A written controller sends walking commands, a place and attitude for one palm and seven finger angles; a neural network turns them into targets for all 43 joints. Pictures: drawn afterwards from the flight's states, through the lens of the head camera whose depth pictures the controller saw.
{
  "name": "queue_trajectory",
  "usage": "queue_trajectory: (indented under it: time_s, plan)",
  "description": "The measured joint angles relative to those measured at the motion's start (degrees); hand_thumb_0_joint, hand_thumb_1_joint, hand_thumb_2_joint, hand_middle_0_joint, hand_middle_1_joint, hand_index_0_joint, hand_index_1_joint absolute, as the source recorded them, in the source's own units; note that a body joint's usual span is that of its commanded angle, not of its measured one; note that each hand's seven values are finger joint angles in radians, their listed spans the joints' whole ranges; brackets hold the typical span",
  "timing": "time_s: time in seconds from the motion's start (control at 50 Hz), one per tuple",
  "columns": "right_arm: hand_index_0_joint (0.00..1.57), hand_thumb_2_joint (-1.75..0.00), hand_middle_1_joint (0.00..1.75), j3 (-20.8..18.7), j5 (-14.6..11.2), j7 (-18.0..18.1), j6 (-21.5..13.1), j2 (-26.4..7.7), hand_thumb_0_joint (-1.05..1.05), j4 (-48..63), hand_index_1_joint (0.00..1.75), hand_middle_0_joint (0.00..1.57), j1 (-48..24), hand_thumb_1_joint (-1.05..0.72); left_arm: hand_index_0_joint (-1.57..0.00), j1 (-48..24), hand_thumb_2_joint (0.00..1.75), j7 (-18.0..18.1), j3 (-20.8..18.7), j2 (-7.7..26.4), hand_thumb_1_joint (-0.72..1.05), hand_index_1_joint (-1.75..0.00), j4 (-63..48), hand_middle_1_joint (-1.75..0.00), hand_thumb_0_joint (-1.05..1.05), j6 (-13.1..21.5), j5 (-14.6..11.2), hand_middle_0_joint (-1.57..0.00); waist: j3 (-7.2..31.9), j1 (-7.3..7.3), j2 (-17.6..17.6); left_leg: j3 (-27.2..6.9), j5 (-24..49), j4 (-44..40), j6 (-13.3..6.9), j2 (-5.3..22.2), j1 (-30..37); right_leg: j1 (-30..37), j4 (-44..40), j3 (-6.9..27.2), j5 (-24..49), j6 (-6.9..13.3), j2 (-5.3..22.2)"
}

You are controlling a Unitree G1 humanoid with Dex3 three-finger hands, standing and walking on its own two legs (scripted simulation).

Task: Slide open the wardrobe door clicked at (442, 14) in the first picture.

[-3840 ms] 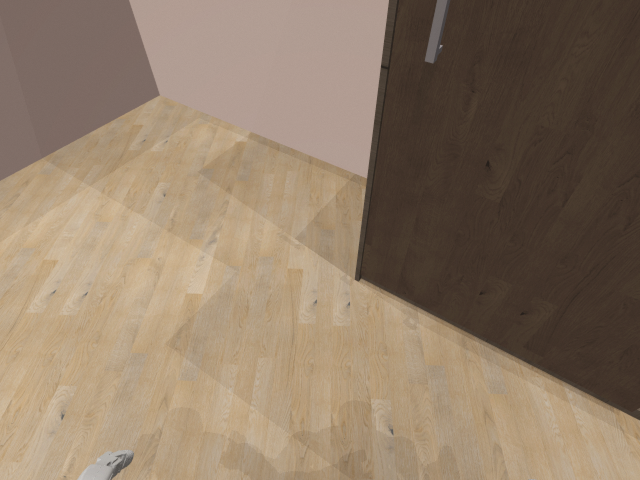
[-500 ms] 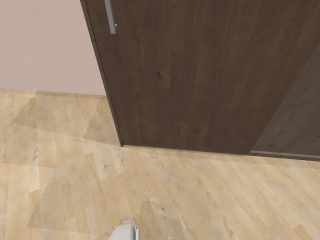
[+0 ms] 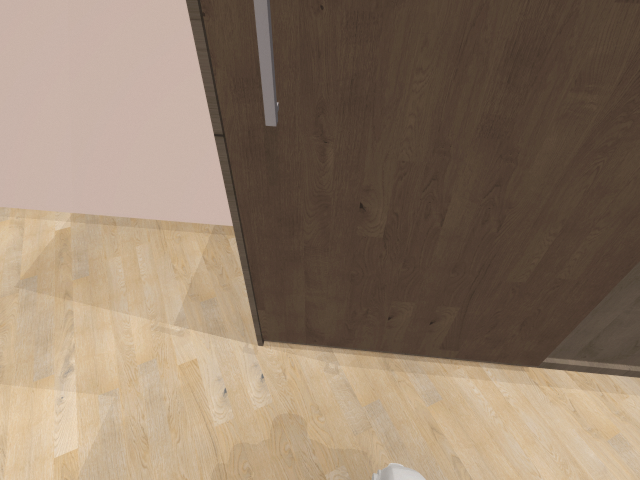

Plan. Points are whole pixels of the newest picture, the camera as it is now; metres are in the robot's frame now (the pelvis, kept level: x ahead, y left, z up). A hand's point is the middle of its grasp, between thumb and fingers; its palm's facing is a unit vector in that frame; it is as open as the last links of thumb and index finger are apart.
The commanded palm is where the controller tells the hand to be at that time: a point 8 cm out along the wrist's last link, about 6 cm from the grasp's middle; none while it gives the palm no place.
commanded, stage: take the last steps up to it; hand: left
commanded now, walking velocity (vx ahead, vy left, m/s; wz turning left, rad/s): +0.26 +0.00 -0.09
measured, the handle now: (267, 43) +0.66 +0.12 +0.25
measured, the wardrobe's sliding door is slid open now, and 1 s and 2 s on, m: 0.00 0.00 0.00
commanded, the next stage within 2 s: come to a stop and stand still in 0.20 s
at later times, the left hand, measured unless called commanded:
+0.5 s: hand (231, 435) +0.22 +0.15 -0.17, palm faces +0.04 -0.97 -0.24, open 7.2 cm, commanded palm none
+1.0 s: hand out of the picture +0.15 +0.24 -0.18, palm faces +0.01 -0.98 -0.20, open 7.4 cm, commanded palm none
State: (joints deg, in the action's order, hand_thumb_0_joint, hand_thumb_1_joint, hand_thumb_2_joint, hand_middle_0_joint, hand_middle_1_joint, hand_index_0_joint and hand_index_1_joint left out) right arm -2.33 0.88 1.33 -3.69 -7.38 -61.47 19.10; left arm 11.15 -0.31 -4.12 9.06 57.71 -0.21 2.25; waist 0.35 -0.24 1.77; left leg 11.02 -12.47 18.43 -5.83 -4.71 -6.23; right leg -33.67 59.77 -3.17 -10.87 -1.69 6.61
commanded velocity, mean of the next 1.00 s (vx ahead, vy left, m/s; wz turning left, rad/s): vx -0.03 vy -0.04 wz -0.01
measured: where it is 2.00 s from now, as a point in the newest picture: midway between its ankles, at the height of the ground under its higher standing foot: outside the picture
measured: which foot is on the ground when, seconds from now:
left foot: down 0.00-0.26, up 0.28-0.66, down 0.68-1.00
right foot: up 0.00-0.24, down 0.26-0.70, up 0.72-1.00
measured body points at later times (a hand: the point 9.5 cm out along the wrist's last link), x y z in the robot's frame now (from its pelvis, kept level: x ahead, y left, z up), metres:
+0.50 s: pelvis +0.16 -0.03 +0.00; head +0.19 -0.05 +0.44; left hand +0.22 +0.20 -0.15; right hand +0.16 -0.26 -0.17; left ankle +0.18 +0.10 -0.70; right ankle +0.18 -0.13 -0.74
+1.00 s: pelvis +0.14 +0.04 +0.01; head +0.16 +0.08 +0.45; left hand +0.16 +0.29 -0.17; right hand +0.21 -0.20 -0.12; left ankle +0.22 +0.11 -0.74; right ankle +0.05 -0.15 -0.64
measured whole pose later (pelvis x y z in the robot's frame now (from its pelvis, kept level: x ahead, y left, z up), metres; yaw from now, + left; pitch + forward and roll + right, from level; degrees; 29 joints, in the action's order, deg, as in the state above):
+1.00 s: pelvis +0.14 +0.04 +0.01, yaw -3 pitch +0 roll -4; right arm -2.4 1.0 2.9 0.3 -7.3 -55.5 10.2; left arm 16.6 0.8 -5.8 13.7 59.1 -4.6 2.0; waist -1.4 -0.1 1.6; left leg 7.0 -5.3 22.7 -3.4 4.1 -18.2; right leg -22.6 64.4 3.3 -20.2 -3.8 0.5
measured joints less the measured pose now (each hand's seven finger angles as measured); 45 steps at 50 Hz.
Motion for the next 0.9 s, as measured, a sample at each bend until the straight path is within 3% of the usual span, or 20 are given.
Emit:
queue_trajectory:
  time_s: [0.14, 0.24, 0.28, 0.34, 0.38, 0.46, 0.54, 0.62, 0.66, 0.68, 0.7, 0.76, 0.84, 0.9]
  plan:
    - [0.2, -0.9, 0.3, 0.37, 0.45, 0.19, -0.12, 1.61, 0.0, -2.59, 0.3, 0.2, 4.6, -0.91, -0.19, -1.74, 0.9, -0.01, 0.41, -1.35, 0.91, -0.3, 0.21, -0.3, 0.01, -0.5, -0.16, -0.19, -1.4, -2.05, -1.32, -0.05, -3.98, -1.45, 1.06, 0.65, 5.59, 4.05, -13.97, -0.86, -2.17, 0.66, -0.09]
    - [0.2, -0.9, 0.3, 0.62, 0.49, 0.35, 0.44, 1.9, 0.0, -4.41, 0.3, 0.2, 7.28, -0.91, -0.19, -2.77, 0.9, 0.11, 1.09, -2.22, 0.91, -0.3, 0.17, -0.3, 0.01, 0.67, -0.21, -0.19, -3.49, -3.11, -2.65, 0.3, -10.44, 4.06, 3.36, 3.63, 7.05, 10.07, -25.02, -3.59, -2.59, 2.77, -2.94]
    - [0.2, -0.9, 0.3, 0.63, -0.13, 0.15, 0.91, 2.14, 0.0, -5.4, 0.3, 0.2, 8.2, -0.91, -0.19, -2.81, 0.9, 0.29, 1.24, -2.34, 0.91, -0.3, 0.19, -0.3, 0.01, 2.31, -0.15, -0.19, -4.0, -2.64, -2.79, -0.04, -13.98, 13.83, 4.32, 5.58, 4.13, 12.34, -26.83, -4.53, 1.45, 4.22, -3.96]
    - [0.2, -0.9, 0.3, 0.33, -0.54, 0.05, 2.19, 1.88, 0.0, -5.69, 0.3, 0.2, 7.08, -0.91, -0.2, -2.24, 0.9, 1.27, 0.73, -2.65, 0.92, -0.3, 0.05, -0.3, 0.0, 4.26, -1.33, -0.2, -4.79, -1.9, -3.01, -4.74, -16.98, 37.9, 5.48, 6.56, -6.28, 14.71, -25.24, -6.11, -3.05, 5.22, -4.39]
    - [0.2, -0.9, 0.3, 0.07, -0.51, 0.28, 3.14, 1.21, 0.0, -5.12, 0.3, 0.2, 5.33, -0.91, -0.2, -1.76, 0.89, 2.23, 0.45, -1.92, 0.94, -0.3, -0.07, -0.3, -0.02, 4.38, -1.48, -0.2, -4.33, -0.89, -3.16, -6.25, -15.39, 43.87, 6.24, 7.27, -11.86, 17.12, -27.79, -6.61, -3.33, 4.73, -4.69]
    - [0.2, -0.9, 0.3, -0.62, -0.62, 0.67, 4.94, -0.79, 0.0, -1.47, 0.3, 0.2, -0.37, -0.91, -0.2, -0.73, 0.89, 3.09, 1.08, -0.86, 0.95, -0.3, 0.91, -0.3, -0.02, 2.36, -0.78, -0.2, -3.86, -0.74, -3.71, -7.69, -11.56, 37.39, 7.99, 8.88, -18.18, 19.22, -31.26, -6.55, -2.34, 4.32, -4.79]
    - [0.2, -0.9, 0.29, -1.35, -0.39, 0.26, 6.01, -2.25, 0.0, 2.14, 0.3, 0.2, -6.2, -0.91, -0.2, -0.47, 0.9, 2.99, 1.15, -0.81, 0.93, -0.3, 1.24, -0.3, -0.01, 0.49, -0.65, -0.2, -5.17, 0.02, -3.97, -8.8, -9.57, 32.62, 9.13, 8.81, -20.71, 19.43, -30.36, -6.03, -3.19, 3.44, -4.13]
    - [0.2, -0.9, 0.29, -1.94, -0.39, -0.02, 6.36, -3.28, 0.0, 4.57, 0.3, 0.2, -10.28, -0.92, -0.2, -0.13, 0.9, 2.75, 0.77, -0.56, 0.92, -0.3, 0.75, -0.3, 0.0, -0.69, -0.36, -0.2, -6.2, 1.19, -3.1, -8.61, -8.93, 28.46, 9.46, 7.82, -19.68, 19.0, -28.19, -5.58, -4.41, 1.96, -2.93]
    - [0.2, -0.9, 0.29, -1.95, -0.43, -0.14, 6.01, -3.34, 0.0, 5.47, 0.3, 0.2, -11.34, -0.92, -0.2, 0.18, 0.9, 2.65, 0.5, 0.01, 0.91, -0.3, 0.47, -0.3, 0.0, -1.15, -0.37, -0.2, -6.26, 1.45, -2.22, -8.05, -5.24, 23.06, 9.32, 7.49, -17.06, 18.39, -26.25, -5.57, -5.47, 0.95, -2.27]
    - [0.2, -0.9, 0.29, -1.89, -0.4, -0.21, 5.62, -3.37, 0.0, 5.9, 0.3, 0.2, -11.44, -0.92, -0.2, 0.48, 0.9, 2.64, 0.39, 0.34, 0.91, -0.3, 0.32, -0.3, 0.0, -1.42, -0.45, -0.2, -6.05, 1.49, -1.93, -7.61, -1.45, 19.1, 8.76, 7.62, -15.06, 17.86, -24.71, -5.64, -6.32, 0.37, -2.07]
    - [0.2, -0.9, 0.29, -1.85, -0.24, -0.17, 5.13, -2.97, 0.0, 6.03, 0.3, 0.2, -11.66, -0.92, -0.2, 0.37, 0.9, 2.66, 0.25, 0.95, 0.91, -0.3, 0.24, -0.3, 0.0, -1.8, -0.66, -0.2, -6.13, 1.55, -0.8, -7.06, -1.17, 18.59, 6.82, 6.97, -14.84, 16.99, -22.68, -5.14, -7.32, 0.25, -1.36]
    - [0.2, -0.9, 0.29, -0.73, 0.13, 0.11, 4.79, -1.66, 0.0, 6.6, 0.3, 0.2, -12.37, -0.91, -0.2, 0.33, 0.9, 3.13, -0.14, 2.32, 0.91, -0.3, -0.12, -0.3, 0.01, -2.81, -1.02, -0.2, -6.43, 2.47, 0.9, -5.87, -2.27, 18.8, 2.97, 6.92, -14.83, 12.23, -8.84, 0.69, -18.36, 0.12, -3.98]
    - [0.2, -0.9, 0.3, 0.37, 0.34, 0.97, 4.6, -0.15, 0.0, 7.26, 0.3, 0.2, -12.22, -0.91, -0.19, 1.4, 0.9, 2.48, -0.78, 3.27, 0.91, -0.3, 0.01, -0.3, 0.01, -3.22, -0.53, -0.2, -5.26, 1.86, 0.63, -5.48, 1.27, 12.93, 2.59, 7.62, -13.65, 8.16, 5.42, 4.41, -14.94, -0.48, -7.11]
    - [0.2, -0.9, 0.3, 0.71, 0.18, 1.29, 4.28, 0.64, 0.0, 7.09, 0.3, 0.2, -11.41, -0.91, -0.19, 2.97, 0.9, 1.74, -1.22, 3.93, 0.91, -0.3, 0.25, -0.3, 0.01, -3.42, -0.39, -0.2, -3.98, 1.38, 0.4, -4.89, 4.07, 8.6, 2.35, 8.0, -12.85, 7.89, 8.6, 5.76, -11.15, -1.32, -7.45]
